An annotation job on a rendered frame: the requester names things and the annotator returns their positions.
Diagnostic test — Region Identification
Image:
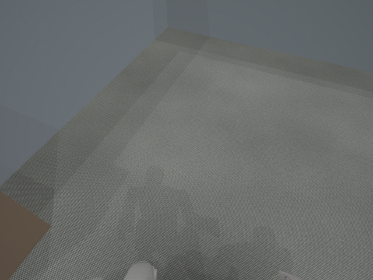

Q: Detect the cabinet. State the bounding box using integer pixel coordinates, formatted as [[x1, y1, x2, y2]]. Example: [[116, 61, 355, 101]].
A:
[[0, 191, 51, 280]]

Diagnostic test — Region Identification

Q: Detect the robot left thigh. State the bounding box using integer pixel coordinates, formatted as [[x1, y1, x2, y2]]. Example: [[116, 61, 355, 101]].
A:
[[124, 262, 157, 280]]

